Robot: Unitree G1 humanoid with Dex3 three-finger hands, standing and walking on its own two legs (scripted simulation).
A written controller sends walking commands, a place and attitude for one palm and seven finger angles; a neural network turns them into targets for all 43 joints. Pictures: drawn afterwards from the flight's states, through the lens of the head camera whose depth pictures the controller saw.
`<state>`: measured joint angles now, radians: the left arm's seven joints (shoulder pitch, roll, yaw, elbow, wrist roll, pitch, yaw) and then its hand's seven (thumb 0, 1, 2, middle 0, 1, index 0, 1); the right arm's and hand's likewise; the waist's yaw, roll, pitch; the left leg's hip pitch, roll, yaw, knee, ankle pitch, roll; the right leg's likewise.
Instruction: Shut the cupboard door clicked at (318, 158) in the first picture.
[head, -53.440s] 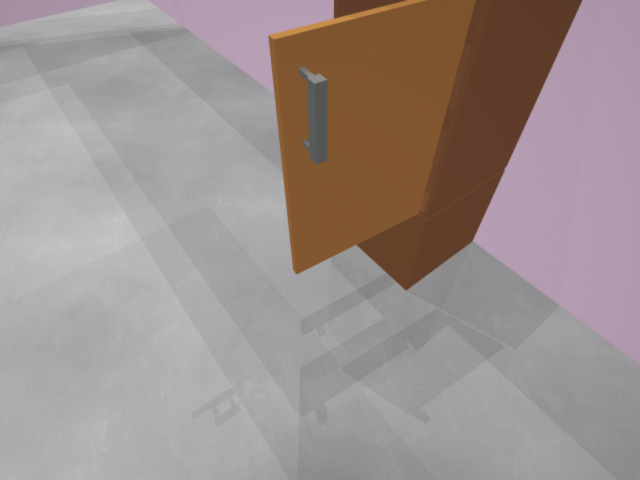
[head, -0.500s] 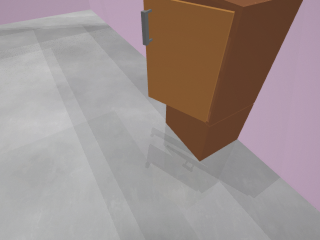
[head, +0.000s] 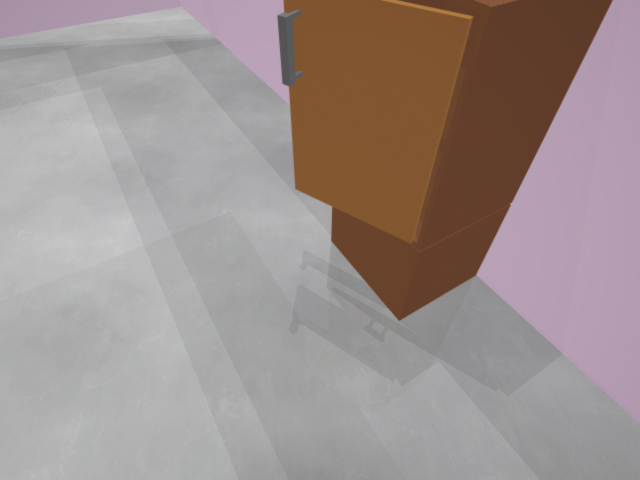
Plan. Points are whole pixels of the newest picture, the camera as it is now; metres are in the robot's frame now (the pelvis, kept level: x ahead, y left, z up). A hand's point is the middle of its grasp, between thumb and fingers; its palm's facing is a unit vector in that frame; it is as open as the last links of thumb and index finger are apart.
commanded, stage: look to check the result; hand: left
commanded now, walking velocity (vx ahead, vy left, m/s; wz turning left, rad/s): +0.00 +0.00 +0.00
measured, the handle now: (292, 48) +0.98 +0.12 +0.11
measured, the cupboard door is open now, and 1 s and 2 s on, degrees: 23 23 23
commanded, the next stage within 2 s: walk to a spot facing it in 0.28 s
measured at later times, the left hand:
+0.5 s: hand out of the picture +0.06 +0.22 -0.17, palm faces +0.00 -0.95 -0.30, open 7.4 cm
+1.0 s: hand out of the picture -0.01 +0.27 -0.19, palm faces +0.28 -0.93 -0.24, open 7.4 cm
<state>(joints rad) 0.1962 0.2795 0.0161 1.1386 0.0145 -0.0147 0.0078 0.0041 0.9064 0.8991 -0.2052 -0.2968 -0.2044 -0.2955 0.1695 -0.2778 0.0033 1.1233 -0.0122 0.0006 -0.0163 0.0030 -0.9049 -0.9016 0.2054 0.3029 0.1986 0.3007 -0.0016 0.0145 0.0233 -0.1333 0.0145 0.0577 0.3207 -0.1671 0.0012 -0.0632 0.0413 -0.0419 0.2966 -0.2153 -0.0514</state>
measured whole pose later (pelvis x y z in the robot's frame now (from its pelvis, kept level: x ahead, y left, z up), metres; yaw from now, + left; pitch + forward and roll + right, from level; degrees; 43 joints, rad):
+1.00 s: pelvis -0.02 +0.05 -0.02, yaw +17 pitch +1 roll -1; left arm 0.17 0.24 0.08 0.96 0.03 0.07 0.01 0.01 0.91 0.90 -0.20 -0.30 -0.20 -0.30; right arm 0.24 -0.17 -0.03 0.97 -0.03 0.04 0.00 0.00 -0.90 -0.90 0.21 0.30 0.20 0.30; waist -0.02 -0.02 0.11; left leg -0.37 -0.02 0.02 0.60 -0.24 0.04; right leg -0.43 -0.06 -0.03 1.08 -0.45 0.04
